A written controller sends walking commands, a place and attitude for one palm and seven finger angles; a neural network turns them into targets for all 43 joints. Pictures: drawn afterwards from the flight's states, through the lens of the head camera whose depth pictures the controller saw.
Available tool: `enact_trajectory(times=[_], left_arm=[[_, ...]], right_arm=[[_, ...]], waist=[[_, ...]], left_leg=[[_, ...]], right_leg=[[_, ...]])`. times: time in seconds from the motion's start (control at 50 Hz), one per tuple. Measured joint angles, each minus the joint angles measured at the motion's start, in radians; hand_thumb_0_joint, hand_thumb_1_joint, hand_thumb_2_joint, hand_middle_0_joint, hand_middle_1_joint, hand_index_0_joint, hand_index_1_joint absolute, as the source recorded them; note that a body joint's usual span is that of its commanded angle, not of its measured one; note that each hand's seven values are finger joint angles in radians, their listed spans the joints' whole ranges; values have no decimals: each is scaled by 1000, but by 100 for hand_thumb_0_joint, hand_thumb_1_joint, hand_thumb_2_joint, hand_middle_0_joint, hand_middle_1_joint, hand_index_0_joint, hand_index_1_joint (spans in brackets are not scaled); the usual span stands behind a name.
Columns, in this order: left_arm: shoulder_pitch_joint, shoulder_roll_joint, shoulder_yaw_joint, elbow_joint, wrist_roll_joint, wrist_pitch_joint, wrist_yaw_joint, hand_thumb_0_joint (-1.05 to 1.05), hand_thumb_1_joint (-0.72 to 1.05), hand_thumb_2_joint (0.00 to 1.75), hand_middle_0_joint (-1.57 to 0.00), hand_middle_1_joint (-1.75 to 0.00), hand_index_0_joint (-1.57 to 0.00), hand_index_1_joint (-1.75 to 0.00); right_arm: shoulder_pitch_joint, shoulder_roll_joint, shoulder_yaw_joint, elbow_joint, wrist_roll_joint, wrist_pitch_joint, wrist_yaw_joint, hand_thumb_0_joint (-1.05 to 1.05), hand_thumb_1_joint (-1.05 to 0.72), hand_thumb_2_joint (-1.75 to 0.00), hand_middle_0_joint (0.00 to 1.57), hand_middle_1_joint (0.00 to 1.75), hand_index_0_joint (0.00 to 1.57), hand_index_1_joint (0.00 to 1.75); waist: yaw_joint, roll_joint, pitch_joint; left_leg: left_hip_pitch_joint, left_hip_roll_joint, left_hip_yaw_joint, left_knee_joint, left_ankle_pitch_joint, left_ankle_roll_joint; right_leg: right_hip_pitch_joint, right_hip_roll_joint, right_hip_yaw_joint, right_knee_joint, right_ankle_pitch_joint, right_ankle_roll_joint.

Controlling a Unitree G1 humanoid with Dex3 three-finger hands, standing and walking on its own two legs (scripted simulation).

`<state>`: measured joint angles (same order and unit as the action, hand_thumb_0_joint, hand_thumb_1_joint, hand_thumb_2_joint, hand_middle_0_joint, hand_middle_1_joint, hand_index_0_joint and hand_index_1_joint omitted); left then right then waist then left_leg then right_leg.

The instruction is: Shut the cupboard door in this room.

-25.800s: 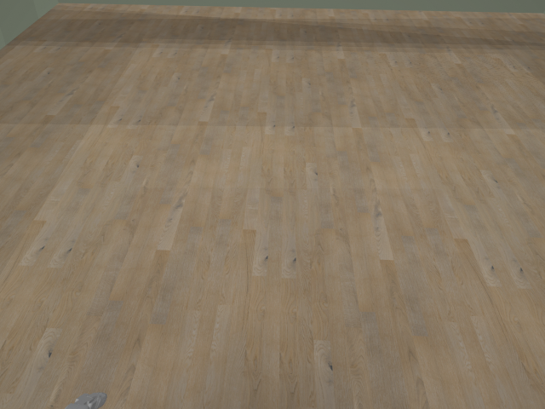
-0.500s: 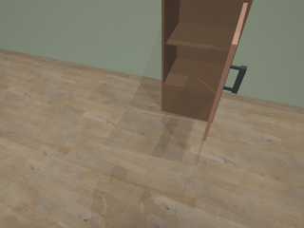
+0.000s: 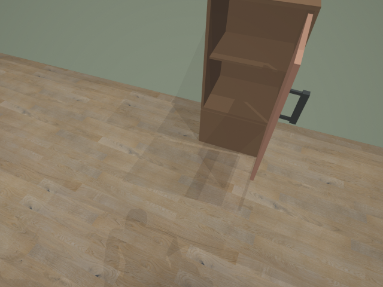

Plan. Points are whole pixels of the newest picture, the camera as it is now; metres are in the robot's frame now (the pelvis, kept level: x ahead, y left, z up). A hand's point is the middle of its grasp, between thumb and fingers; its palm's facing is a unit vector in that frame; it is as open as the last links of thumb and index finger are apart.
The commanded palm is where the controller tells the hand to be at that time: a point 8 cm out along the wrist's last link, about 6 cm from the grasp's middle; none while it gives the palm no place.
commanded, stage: stand and wait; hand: left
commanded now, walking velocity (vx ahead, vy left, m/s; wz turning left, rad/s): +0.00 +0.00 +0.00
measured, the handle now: (292, 106) +0.68 -0.30 -0.02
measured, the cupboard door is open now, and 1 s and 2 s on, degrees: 86 86 86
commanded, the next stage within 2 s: turn or walk to find it in 0.12 s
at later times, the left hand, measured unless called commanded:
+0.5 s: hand out of the picture +0.02 +0.18 -0.18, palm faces +0.02 -0.98 -0.19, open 7.4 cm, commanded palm none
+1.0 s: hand out of the picture +0.05 +0.20 -0.17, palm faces +0.22 -0.92 -0.31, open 7.4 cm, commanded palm none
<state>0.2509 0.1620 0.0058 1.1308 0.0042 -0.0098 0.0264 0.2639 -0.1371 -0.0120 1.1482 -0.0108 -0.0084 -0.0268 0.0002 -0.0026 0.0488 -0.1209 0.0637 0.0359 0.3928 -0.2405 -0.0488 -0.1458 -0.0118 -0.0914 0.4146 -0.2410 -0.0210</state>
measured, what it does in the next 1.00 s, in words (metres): stands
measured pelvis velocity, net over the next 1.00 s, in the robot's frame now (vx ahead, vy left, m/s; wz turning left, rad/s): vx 0.01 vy -0.03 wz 0.20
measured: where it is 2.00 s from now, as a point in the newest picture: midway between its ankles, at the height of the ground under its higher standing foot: outside the picture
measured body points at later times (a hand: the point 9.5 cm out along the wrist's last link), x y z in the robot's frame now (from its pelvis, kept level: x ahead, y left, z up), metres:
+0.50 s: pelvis +0.04 +0.01 -0.01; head +0.06 +0.01 +0.44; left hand +0.02 +0.23 -0.17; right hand +0.00 -0.20 -0.17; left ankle -0.02 +0.15 -0.74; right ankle -0.01 -0.10 -0.74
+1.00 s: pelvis +0.01 -0.03 -0.02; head +0.05 -0.05 +0.43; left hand +0.04 +0.25 -0.14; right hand +0.11 -0.26 -0.18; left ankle -0.03 +0.13 -0.72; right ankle +0.01 -0.11 -0.74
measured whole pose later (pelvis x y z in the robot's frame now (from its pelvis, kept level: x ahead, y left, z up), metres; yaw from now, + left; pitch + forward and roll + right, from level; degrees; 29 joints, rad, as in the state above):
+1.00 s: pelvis +0.01 -0.03 -0.02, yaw +12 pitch +0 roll +2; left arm 0.17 0.22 0.05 0.94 0.01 0.00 0.03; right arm 0.21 -0.21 -0.06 0.99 -0.02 0.04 -0.01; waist -0.01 0.02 0.08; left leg -0.34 -0.01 -0.09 0.78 -0.45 -0.04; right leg -0.25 -0.05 -0.13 0.64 -0.37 -0.04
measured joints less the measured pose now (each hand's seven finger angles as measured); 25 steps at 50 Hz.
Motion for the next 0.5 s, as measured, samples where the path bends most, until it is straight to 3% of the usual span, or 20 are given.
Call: enact_trajectory(times=[0.3, 0.5], left_arm=[[37, 19, 15, -7, 11, 12, -11, 0, 91, 90, -20, -30, -20, -30], [48, -14, 3, 7, 2, -9, 4, 0, 91, 90, -20, -30, -20, -30]], right_arm=[[30, -14, -7, -20, -10, 0, 7, 0, -91, -90, 19, 30, 20, 29], [53, 9, 5, -1, 1, -14, -9, 0, -91, -90, 19, 30, 20, 29]], waist=[[4, -10, -34], [-6, 0, -8]], left_leg=[[-6, -16, 32, 45, -50, 20], [7, -15, 24, 69, -96, 14]], right_leg=[[-29, -19, 33, 66, -47, 19], [-11, -20, 26, 90, -97, 20]])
